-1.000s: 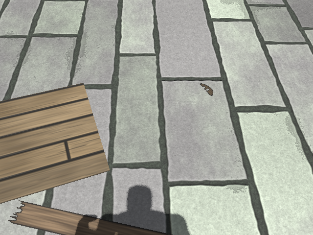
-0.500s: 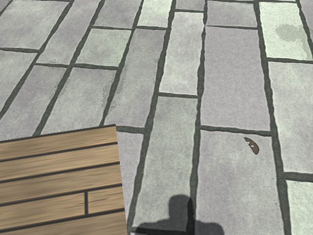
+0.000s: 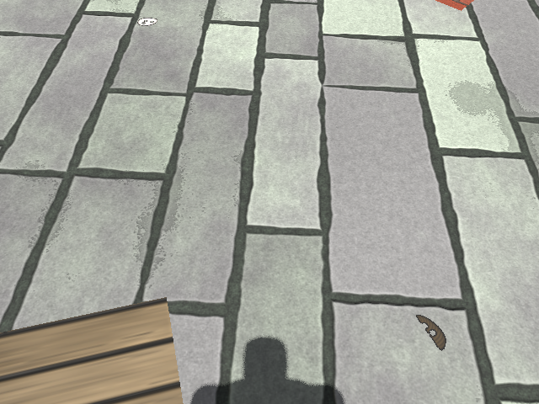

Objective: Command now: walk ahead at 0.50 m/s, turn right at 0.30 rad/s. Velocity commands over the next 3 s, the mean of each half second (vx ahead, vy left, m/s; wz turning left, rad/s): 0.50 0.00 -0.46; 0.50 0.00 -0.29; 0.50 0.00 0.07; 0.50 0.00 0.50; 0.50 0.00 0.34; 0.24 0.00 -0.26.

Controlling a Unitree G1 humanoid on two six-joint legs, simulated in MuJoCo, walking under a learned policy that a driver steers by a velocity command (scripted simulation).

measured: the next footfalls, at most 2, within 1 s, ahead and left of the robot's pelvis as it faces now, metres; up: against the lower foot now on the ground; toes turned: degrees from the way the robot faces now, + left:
right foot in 0.34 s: +0.33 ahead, -0.17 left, +0.00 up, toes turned -13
left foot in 0.82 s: +0.66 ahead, -0.06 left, +0.00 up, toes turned -24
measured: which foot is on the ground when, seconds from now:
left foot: down 0.00-0.34, up 0.36-0.80, down 0.82-1.00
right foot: up 0.00-0.32, down 0.34-0.84, up 0.86-1.00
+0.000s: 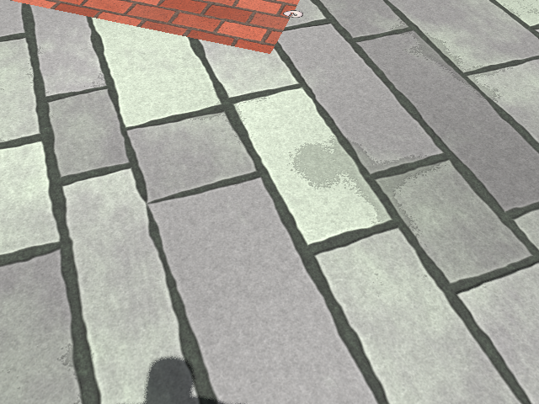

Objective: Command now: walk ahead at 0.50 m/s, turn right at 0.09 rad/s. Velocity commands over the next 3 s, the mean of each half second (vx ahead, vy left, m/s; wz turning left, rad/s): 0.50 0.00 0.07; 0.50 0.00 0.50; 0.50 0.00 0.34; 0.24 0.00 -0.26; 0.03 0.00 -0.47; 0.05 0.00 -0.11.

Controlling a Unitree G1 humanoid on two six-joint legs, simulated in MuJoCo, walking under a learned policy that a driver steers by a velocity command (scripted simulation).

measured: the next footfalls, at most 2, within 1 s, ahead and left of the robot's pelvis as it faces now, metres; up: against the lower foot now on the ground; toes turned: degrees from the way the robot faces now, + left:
right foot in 0.34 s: +0.35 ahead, -0.15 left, +0.00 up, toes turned +0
left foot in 0.86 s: +0.60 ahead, +0.14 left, +0.00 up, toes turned +20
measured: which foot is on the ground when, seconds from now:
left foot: down 0.00-0.34, up 0.36-0.84, down 0.86-1.00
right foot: up 0.00-0.32, down 0.34-0.88, up 0.90-1.00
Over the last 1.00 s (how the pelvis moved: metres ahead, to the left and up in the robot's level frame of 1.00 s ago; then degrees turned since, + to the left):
0.56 -0.11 0.00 -24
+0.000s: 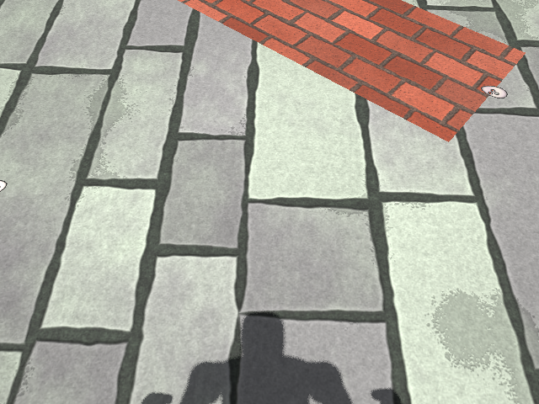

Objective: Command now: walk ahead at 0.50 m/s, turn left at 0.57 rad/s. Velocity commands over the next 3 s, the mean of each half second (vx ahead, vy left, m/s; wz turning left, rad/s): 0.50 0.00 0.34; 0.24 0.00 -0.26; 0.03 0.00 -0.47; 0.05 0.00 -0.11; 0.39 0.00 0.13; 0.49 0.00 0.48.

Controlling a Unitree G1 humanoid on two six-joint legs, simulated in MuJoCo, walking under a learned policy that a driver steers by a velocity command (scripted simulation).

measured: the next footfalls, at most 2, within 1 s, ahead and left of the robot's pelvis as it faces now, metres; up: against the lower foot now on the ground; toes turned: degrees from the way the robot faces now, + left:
right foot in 0.36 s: +0.39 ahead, -0.13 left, +0.00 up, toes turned +9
left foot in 0.82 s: +0.60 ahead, +0.11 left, +0.00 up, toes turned +0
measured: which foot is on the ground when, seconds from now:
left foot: down 0.00-0.38, up 0.40-0.80, down 0.82-1.00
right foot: up 0.00-0.34, down 0.36-0.82, up 0.84-1.00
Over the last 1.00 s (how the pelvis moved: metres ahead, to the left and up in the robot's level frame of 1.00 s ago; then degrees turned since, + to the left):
0.53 0.04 -0.01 22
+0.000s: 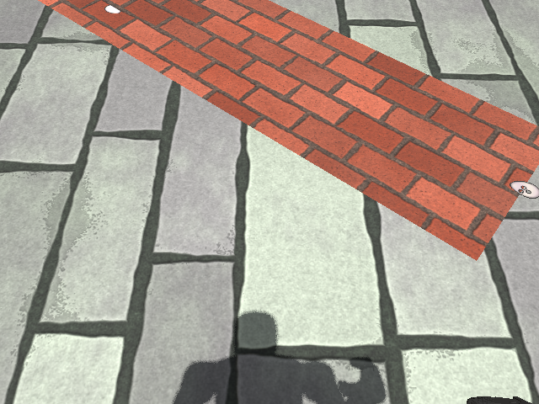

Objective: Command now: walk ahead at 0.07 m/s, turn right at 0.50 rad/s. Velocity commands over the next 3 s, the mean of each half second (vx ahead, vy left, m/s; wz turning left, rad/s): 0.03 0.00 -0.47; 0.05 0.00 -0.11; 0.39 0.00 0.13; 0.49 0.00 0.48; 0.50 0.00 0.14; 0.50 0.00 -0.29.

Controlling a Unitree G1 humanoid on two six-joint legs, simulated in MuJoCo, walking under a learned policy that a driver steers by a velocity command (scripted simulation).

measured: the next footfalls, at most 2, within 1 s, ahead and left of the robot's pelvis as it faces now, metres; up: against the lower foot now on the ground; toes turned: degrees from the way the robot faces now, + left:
right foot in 0.22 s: +0.06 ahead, -0.14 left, +0.00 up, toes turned -10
left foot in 0.64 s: +0.11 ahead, +0.09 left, +0.00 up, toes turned -17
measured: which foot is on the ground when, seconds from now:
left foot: down 0.00-0.22, up 0.24-0.62, down 0.64-1.00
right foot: up 0.00-0.20, down 0.22-1.00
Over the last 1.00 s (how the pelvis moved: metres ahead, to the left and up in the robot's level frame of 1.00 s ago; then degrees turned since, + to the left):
0.47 0.00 0.00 -3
